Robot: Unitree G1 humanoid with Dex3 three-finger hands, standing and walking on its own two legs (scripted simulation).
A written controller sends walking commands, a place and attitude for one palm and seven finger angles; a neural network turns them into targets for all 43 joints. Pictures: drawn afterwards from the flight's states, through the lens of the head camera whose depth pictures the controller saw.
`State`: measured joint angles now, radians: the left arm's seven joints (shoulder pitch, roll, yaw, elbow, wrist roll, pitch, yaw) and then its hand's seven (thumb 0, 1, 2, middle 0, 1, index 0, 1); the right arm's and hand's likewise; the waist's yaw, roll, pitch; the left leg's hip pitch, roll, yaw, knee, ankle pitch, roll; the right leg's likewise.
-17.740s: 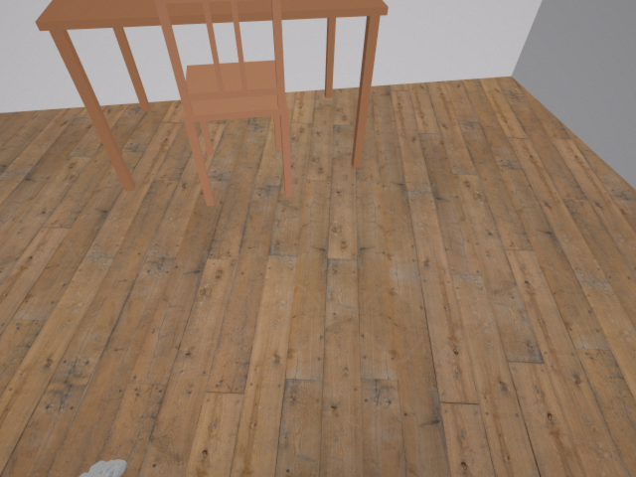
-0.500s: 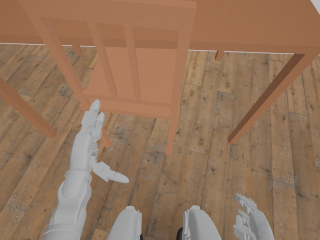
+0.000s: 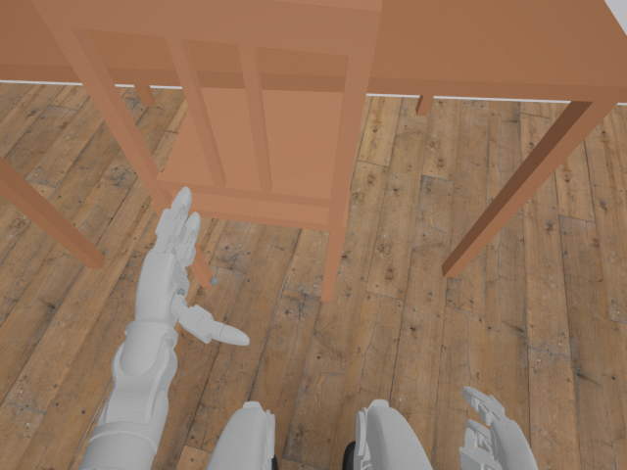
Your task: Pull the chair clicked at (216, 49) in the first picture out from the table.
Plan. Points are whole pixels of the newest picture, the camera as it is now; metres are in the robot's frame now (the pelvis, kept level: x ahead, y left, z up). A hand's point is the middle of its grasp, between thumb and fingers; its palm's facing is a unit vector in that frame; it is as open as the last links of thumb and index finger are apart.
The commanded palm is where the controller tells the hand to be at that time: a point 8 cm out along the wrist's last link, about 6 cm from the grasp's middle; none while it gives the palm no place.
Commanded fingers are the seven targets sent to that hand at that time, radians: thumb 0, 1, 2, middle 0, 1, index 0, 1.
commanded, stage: aim the fingers beside a spindle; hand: left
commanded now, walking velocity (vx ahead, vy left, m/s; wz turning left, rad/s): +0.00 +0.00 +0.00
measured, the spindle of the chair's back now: (202, 124) +0.58 +0.18 +0.03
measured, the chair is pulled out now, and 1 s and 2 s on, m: -0.09 -0.09 -0.09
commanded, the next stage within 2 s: push the fingers through the gap in 0.36 s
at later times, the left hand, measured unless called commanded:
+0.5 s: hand (215, 281) +0.34 +0.13 +0.02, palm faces -0.03 -1.00 -0.04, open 16.9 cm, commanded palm +0.32 +0.18 +0.02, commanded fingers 0.00 -0.50 0.30 -0.06 -0.08 -0.06 -0.08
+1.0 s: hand (222, 250) +0.38 +0.13 +0.02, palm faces -0.04 -1.00 -0.04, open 17.0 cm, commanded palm +0.36 +0.18 +0.02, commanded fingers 0.00 -0.50 0.30 -0.06 -0.08 -0.06 -0.08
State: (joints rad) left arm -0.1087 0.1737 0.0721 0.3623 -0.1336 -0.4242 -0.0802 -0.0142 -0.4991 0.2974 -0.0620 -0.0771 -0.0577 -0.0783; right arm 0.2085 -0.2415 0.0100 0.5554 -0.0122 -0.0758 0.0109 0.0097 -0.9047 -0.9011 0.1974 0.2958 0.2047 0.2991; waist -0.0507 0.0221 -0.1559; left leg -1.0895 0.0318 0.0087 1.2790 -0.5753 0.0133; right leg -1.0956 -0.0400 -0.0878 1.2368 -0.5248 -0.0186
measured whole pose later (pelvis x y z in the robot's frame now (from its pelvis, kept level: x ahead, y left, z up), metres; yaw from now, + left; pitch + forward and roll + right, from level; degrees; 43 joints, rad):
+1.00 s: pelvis +0.00 +0.00 +0.00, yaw +0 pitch +23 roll -1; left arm -0.29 0.19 0.11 0.52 -0.12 -0.43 -0.06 -0.01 -0.50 0.30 -0.06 -0.08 -0.06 -0.08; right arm 0.23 -0.24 0.01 0.59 -0.02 -0.07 0.01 0.01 -0.91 -0.90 0.20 0.30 0.20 0.30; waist -0.07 0.03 -0.16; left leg -1.11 0.03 0.01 1.27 -0.57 0.01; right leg -1.12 -0.04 -0.08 1.24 -0.52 -0.02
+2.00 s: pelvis +0.00 +0.00 +0.00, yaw -2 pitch +26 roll -1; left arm -0.61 0.23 0.25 0.87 -0.06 -0.51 -0.02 -0.01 -0.50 0.30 -0.06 -0.08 -0.06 -0.08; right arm 0.29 -0.24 0.01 0.63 -0.04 -0.02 0.04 0.01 -0.91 -0.90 0.20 0.30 0.20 0.30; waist -0.13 0.03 -0.15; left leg -1.17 0.04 0.03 1.28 -0.56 0.02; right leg -1.19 -0.02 -0.06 1.23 -0.50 -0.01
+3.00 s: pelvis +0.00 +0.00 +0.00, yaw -1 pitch +25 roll -2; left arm -0.59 0.22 0.22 0.85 -0.07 -0.52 -0.02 0.00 0.53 0.74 -0.50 -1.43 -0.49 -1.43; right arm 0.27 -0.24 0.00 0.63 -0.04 -0.02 0.04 0.01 -0.91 -0.90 0.20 0.30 0.20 0.30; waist -0.12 0.03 -0.16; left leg -1.16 0.04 0.03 1.28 -0.56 0.02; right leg -1.18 -0.02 -0.06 1.24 -0.50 -0.01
